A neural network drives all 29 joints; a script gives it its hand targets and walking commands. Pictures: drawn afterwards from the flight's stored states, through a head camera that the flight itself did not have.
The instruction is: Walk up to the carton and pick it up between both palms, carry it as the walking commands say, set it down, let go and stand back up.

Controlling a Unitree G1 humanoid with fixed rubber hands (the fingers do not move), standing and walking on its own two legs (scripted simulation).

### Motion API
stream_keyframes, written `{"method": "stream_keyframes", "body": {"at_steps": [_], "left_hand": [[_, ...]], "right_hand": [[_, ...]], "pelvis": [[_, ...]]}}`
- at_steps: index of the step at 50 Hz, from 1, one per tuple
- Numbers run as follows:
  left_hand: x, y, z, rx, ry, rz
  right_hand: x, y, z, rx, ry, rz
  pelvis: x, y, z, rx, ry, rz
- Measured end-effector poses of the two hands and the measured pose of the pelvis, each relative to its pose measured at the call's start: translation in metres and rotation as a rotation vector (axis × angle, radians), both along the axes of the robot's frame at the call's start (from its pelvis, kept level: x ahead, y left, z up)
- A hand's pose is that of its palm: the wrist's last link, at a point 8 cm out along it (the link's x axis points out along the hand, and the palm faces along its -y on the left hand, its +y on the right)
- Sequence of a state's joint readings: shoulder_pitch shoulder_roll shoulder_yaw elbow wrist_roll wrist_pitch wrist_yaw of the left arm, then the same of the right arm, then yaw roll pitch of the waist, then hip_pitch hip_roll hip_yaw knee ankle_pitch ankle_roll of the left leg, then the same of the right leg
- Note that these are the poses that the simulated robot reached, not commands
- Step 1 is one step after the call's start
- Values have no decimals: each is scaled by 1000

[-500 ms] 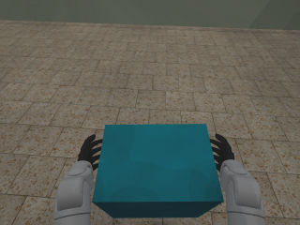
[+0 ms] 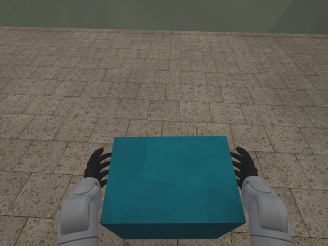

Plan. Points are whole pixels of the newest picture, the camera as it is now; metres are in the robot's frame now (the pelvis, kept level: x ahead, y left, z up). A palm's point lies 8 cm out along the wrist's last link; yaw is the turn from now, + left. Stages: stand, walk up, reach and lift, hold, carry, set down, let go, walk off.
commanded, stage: carry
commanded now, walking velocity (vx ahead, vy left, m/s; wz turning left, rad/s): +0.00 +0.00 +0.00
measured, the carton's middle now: (170, 192) +0.27 +0.00 -0.02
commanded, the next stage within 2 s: hold in 0.68 s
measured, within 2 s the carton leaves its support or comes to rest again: neither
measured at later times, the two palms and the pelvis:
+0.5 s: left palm (95, 182) +0.25 +0.17 +0.06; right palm (250, 182) +0.26 -0.18 +0.06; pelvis -0.01 +0.00 +0.00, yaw +0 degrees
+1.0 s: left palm (93, 187) +0.24 +0.18 +0.05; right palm (243, 180) +0.27 -0.18 +0.04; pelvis +0.00 -0.02 +0.01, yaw +5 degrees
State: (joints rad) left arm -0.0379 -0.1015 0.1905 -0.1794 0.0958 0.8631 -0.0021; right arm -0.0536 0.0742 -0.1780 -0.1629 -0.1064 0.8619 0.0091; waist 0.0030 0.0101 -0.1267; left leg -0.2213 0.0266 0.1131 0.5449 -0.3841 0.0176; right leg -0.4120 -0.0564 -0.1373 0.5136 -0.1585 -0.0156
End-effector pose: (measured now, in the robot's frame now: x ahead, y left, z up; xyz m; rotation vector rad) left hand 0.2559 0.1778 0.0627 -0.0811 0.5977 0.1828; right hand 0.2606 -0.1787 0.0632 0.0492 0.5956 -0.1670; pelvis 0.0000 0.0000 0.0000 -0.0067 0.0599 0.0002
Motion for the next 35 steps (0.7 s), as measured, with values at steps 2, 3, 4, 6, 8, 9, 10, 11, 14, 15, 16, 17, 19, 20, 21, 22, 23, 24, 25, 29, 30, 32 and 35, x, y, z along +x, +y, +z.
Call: {"method": "stream_keyframes", "body": {"at_steps": [2,3,4,6,8,9,10,11,14,15,16,17,19,20,21,22,23,24,25,29,30,32,35], "left_hand": [[0,-1,0,0,1,-1],[0,-1,0,0,2,-1],[0,-1,0,0,2,-1],[-1,-1,0,0,3,-2],[-1,-2,0,1,3,-2],[-1,-2,0,1,3,-2],[-1,-2,0,1,3,-2],[-2,-2,0,1,3,-2],[-2,-3,0,1,2,-2],[-3,-3,0,2,2,-2],[-3,-3,0,2,2,-1],[-3,-3,0,2,2,-1],[-3,-4,0,2,1,-1],[-4,-4,0,2,1,-1],[-4,-4,0,2,0,-1],[-4,-4,0,2,0,-1],[-4,-4,1,2,0,-1],[-4,-5,1,2,-1,-1],[-4,-5,1,2,-1,-1],[-5,-5,2,1,-2,0],[-5,-5,2,1,-2,0],[-6,-6,3,0,-2,0],[-5,-6,0,13,15,-7]], "right_hand": [[-1,-1,0,0,1,-1],[-1,-1,0,0,2,-1],[-1,-1,0,0,2,-1],[-1,-1,0,0,3,-1],[-2,-2,-1,0,3,-1],[-2,-2,-1,0,3,-1],[-2,-2,-1,0,3,-1],[-2,-2,-1,0,3,-1],[-3,-3,-1,1,3,-1],[-3,-3,-1,1,3,-1],[-3,-3,-1,1,2,-1],[-4,-3,-1,1,2,-1],[-4,-4,-1,1,2,-1],[-4,-4,-1,1,1,-1],[-4,-4,-1,2,1,-1],[-5,-4,-1,2,1,-1],[-5,-4,-1,2,1,-1],[-5,-5,-1,2,0,-1],[-5,-5,0,2,0,-1],[-6,-5,1,3,-1,-2],[-6,-5,1,4,-1,-2],[-6,-6,1,4,-1,-2],[-6,-6,-2,-7,16,6]], "pelvis": [[-1,0,0,0,0,0],[-1,0,0,1,0,-1],[-1,-1,0,1,1,-1],[-2,-1,1,1,1,-1],[-2,-1,1,2,1,-1],[-3,-1,1,2,2,-1],[-3,-2,1,2,2,-2],[-3,-2,1,2,2,-2],[-4,-2,1,2,3,-2],[-4,-2,1,2,3,-2],[-4,-3,1,3,3,-2],[-4,-3,1,3,3,-2],[-5,-3,1,3,3,-2],[-5,-3,1,3,3,-3],[-5,-3,1,3,4,-3],[-5,-4,1,3,4,-3],[-5,-4,1,3,4,-3],[-5,-4,1,3,4,-3],[-5,-4,1,3,4,-3],[-6,-4,1,3,4,-3],[-6,-4,1,3,4,-3],[-6,-4,1,3,4,-4],[-8,-4,2,1,-23,-2]]}}
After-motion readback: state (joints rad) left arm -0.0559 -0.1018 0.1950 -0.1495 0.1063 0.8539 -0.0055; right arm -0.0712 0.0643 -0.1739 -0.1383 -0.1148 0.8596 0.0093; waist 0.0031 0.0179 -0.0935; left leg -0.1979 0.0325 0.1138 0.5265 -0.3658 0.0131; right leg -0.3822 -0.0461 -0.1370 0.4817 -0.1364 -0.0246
